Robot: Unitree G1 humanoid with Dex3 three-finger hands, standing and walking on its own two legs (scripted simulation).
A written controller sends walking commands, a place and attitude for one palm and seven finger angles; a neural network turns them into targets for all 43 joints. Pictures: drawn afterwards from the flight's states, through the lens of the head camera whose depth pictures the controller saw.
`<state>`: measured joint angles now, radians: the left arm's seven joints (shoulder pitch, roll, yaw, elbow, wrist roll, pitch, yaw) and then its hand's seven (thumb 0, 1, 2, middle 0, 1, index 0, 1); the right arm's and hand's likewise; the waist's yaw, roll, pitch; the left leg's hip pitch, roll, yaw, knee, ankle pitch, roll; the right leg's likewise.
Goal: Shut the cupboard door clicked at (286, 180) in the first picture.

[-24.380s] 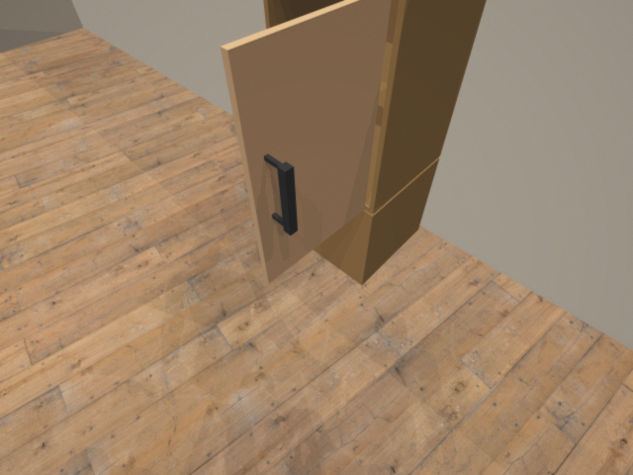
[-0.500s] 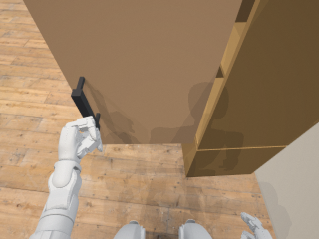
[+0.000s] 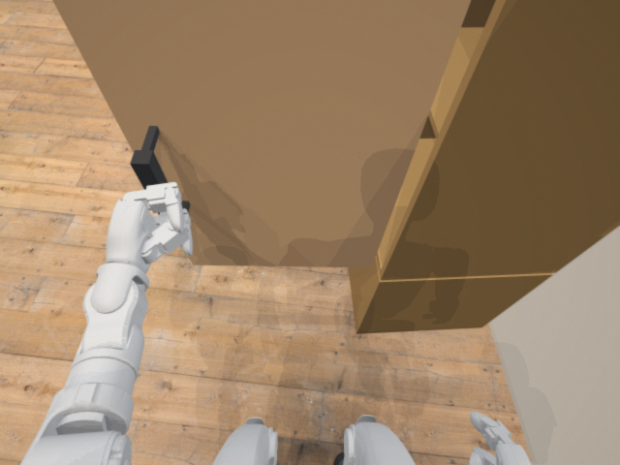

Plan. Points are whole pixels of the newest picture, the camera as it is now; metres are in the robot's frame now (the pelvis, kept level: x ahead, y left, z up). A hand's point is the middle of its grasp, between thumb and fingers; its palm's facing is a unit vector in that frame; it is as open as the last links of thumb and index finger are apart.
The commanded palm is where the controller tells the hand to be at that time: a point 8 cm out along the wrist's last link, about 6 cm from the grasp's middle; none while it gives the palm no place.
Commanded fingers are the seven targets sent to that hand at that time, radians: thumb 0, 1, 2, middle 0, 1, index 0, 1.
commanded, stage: push the door shut along its arc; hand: left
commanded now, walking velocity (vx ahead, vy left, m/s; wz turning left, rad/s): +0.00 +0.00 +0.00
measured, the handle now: (167, 188) +0.47 +0.21 +0.04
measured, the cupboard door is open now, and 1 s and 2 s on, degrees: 86 68 56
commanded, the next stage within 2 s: pull the fist back off the door in 1.56 s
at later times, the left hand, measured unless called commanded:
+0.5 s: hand (193, 196) +0.45 +0.17 +0.05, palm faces -0.17 -0.98 -0.02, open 3.2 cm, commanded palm +0.45 +0.20 +0.05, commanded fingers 0.00 0.90 0.90 -1.30 -1.50 -1.30 -1.50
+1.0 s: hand (234, 159) +0.52 +0.12 +0.05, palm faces -0.33 -0.94 -0.01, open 3.1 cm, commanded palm +0.52 +0.16 +0.05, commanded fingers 0.00 0.90 0.90 -1.30 -1.50 -1.30 -1.50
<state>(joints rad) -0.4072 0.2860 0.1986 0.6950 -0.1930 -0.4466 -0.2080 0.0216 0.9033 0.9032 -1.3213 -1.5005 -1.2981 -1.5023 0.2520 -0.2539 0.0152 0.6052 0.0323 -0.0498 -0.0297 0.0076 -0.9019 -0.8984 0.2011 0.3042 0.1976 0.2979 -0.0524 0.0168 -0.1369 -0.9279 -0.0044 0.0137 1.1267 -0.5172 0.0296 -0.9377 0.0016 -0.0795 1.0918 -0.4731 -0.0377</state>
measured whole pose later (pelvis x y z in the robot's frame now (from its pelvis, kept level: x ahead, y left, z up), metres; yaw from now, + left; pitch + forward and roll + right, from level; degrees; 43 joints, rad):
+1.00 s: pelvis +0.00 +0.02 -0.02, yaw -2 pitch +26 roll -4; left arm -1.01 0.46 0.25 1.17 -0.10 -0.36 -0.40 0.02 0.90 0.90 -1.30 -1.50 -1.30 -1.50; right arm 0.36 -0.27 0.04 0.63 0.01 0.00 0.00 0.00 -0.90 -0.90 0.20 0.30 0.20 0.30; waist -0.20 0.04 -0.12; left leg -1.14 0.01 0.02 1.23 -0.54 0.06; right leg -1.14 0.01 -0.08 1.15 -0.46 -0.01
